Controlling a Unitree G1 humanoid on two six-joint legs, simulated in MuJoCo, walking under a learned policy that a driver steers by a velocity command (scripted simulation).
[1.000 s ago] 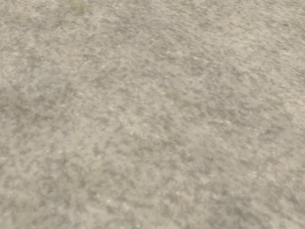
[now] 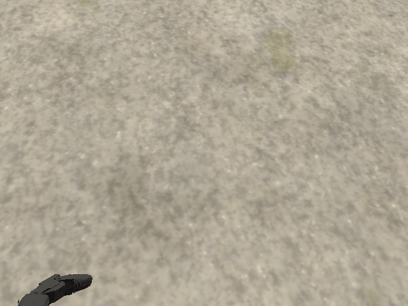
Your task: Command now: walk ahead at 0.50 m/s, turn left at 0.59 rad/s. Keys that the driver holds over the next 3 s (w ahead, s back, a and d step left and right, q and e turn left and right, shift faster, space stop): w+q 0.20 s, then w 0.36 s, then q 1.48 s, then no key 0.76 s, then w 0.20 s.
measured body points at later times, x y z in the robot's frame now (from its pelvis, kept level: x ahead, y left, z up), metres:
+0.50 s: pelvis +0.27 +0.00 +0.00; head +0.30 +0.01 +0.45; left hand +0.20 +0.28 -0.13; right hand +0.54 -0.18 -0.08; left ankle +0.38 +0.18 -0.71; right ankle +0.21 -0.14 -0.74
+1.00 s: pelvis +0.45 +0.07 +0.00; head +0.48 +0.09 +0.44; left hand +0.53 +0.39 -0.10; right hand +0.66 -0.17 -0.10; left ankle +0.41 +0.17 -0.74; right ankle +0.58 -0.02 -0.72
